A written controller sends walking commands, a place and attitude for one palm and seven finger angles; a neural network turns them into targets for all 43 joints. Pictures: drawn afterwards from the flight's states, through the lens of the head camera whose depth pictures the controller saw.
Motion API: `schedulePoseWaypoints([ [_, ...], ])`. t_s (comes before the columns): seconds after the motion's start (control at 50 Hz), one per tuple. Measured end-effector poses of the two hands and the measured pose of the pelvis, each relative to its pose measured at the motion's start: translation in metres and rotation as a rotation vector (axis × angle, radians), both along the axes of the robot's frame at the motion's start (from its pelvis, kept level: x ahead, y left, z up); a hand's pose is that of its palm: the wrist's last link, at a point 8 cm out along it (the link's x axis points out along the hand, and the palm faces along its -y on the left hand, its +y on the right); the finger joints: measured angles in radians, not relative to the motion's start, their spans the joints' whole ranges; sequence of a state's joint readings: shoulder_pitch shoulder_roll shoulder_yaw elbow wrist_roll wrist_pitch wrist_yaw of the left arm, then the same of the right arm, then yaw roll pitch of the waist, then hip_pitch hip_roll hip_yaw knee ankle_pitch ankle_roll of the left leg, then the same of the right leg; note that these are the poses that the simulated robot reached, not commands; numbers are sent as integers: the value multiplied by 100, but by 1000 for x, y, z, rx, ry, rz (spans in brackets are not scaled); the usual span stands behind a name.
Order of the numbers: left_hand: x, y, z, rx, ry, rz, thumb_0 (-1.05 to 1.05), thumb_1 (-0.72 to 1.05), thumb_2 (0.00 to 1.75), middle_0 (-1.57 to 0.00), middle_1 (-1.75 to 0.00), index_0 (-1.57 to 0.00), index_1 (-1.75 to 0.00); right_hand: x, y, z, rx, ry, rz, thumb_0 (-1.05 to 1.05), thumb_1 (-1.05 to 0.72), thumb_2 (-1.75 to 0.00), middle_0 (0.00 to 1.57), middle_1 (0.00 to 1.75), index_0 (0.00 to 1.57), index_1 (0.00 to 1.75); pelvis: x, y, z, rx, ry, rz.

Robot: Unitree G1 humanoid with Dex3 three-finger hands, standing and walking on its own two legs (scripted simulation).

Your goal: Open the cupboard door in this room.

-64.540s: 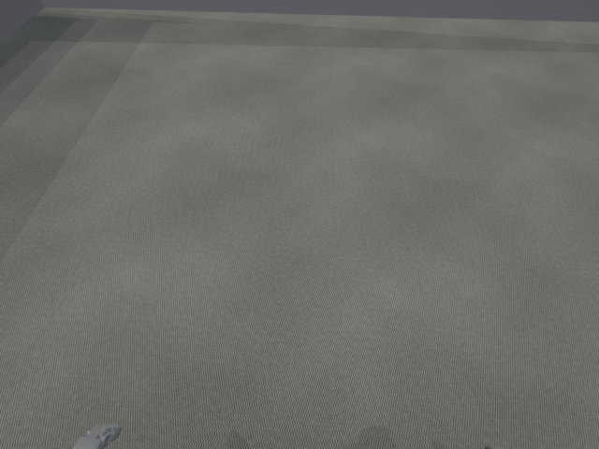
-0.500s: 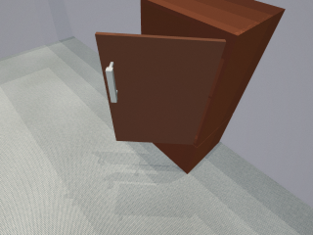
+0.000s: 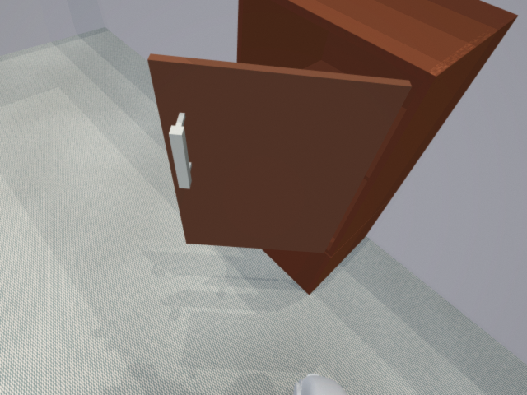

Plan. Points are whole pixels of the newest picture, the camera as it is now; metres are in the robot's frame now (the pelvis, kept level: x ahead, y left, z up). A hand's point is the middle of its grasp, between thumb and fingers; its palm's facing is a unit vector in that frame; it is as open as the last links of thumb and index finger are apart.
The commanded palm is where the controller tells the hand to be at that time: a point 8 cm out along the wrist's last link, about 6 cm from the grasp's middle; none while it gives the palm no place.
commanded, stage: come to a stop and stand still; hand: left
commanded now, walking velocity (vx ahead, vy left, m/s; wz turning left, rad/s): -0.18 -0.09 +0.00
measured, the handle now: (183, 152) +0.52 +0.19 +0.02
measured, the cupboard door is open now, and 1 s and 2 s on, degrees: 44 44 44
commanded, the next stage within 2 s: look again from close up in 1.02 s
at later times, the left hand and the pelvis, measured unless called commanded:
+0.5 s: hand out of the picture +0.10 +0.13 -0.17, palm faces +0.06 -0.97 -0.25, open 7.3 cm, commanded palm none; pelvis +0.01 -0.05 -0.01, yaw +1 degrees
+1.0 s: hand out of the picture -0.05 +0.15 -0.18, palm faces +0.07 -0.99 -0.15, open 7.4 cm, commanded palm none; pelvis -0.05 -0.03 +0.00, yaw +2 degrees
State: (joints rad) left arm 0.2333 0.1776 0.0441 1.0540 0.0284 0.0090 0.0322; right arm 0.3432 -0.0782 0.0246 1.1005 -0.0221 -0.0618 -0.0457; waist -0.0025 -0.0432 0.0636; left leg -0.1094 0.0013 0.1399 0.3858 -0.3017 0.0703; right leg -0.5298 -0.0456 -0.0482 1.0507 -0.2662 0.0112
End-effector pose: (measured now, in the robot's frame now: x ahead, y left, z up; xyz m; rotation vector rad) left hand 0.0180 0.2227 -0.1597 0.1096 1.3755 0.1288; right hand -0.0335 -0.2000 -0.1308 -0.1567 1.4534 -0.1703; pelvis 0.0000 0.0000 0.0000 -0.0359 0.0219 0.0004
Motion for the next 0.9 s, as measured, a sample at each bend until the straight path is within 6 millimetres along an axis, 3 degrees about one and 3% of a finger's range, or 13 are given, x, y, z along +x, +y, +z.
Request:
schedulePoseWaypoints([
  [0.14, 74, -6, 8, 49, -91, -59, 1, 93, 90, -19, -30, -19, -29, -6, -1, -10, 45, 85, -64, 0, -91, -89, 21, 30, 20, 30, 17, -15, -4, 17, -6, 3],
  [0.24, 113, -26, 11, 80, -183, -86, 1, 91, 90, -20, -30, -19, -29, 4, -28, -32, 69, 102, -88, 0, -91, -89, 21, 30, 20, 30, 33, -34, -18, 47, -14, 3],
  [0.3, 117, -37, 13, 96, -220, -80, 0, 91, 90, -20, -30, -19, -29, 23, -50, -42, 58, 75, -83, 1, -91, -89, 21, 30, 20, 30, 33, -43, -21, 55, -24, 5],
  [0.4, 98, -51, 20, 91, -204, -53, 0, 91, 90, -20, -30, -20, -29, 66, -79, -38, 33, -33, -37, 1, -91, -89, 20, 30, 20, 30, 23, -51, -14, 72, -21, 11],
  [0.48, 76, -47, 25, 107, -206, -19, 0, 92, 90, -20, -30, -20, -30, 92, -90, -29, 20, -123, 19, 0, -91, -90, 20, 30, 20, 30, 10, -55, -10, 86, -14, 17],
  [0.62, 14, -26, 24, 119, -162, 31, 0, 91, 90, -20, -30, -20, -30, 104, -83, -18, 18, -219, 96, 0, -91, -90, 20, 30, 19, 30, -15, -47, -10, 89, -17, 23],
  [0.72, -35, -4, 10, 102, -90, 71, 0, 91, 90, -20, -30, -20, -30, 76, -62, -12, 9, -243, 108, 0, -91, -90, 20, 30, 20, 30, -32, -32, -13, 53, -18, 22],
  [0.8, -61, 1, 8, 66, -33, 78, 1, 91, 90, -20, -30, -19, -29, 20, -46, -6, -5, -167, 71, 0, -92, -90, 20, 30, 20, 30, -40, -23, -5, 39, -34, 32],
  [0.9, -75, -7, 11, 21, -29, 83, 1, 91, 90, -20, -30, -19, -29, -47, -33, -3, 10, -14, 39, 0, -92, -89, 20, 30, 20, 30, -46, -20, 2, 36, -30, 41],
])
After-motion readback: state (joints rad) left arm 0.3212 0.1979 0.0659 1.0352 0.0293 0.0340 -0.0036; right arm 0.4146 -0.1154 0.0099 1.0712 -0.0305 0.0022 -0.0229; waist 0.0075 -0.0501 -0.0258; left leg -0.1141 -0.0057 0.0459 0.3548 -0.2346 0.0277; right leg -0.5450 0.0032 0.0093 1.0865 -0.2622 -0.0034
